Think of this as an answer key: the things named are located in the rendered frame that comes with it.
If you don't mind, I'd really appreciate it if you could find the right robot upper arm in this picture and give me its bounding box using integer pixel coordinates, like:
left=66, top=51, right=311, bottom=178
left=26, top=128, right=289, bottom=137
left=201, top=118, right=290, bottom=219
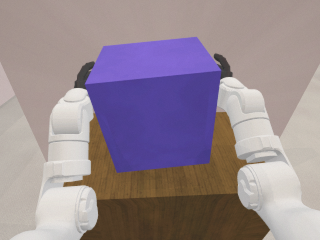
left=237, top=161, right=320, bottom=240

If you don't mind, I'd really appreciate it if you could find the robot left hand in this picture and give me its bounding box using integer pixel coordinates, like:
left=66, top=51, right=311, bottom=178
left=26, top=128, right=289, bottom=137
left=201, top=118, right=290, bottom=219
left=74, top=61, right=95, bottom=90

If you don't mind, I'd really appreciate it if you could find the robot right hand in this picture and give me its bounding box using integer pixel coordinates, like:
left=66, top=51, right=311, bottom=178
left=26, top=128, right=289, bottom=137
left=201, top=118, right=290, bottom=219
left=214, top=53, right=233, bottom=79

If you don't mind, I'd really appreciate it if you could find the pedestal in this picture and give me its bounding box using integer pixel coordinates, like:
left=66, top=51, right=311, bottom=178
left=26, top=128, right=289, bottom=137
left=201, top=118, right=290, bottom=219
left=63, top=112, right=270, bottom=240

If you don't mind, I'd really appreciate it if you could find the left robot upper arm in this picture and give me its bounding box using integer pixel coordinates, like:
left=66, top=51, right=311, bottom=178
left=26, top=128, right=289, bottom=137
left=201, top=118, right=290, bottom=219
left=10, top=185, right=98, bottom=240

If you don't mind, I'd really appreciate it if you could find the right robot forearm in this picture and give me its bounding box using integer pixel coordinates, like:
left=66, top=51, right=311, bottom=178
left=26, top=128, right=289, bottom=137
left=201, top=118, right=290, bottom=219
left=217, top=77, right=302, bottom=200

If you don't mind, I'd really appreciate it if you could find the carton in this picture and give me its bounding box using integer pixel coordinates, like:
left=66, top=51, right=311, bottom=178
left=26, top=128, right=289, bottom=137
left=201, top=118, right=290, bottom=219
left=85, top=37, right=222, bottom=173

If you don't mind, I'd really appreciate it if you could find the left robot forearm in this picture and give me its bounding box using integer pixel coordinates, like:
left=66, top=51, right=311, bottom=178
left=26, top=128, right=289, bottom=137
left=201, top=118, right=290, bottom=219
left=35, top=88, right=94, bottom=227

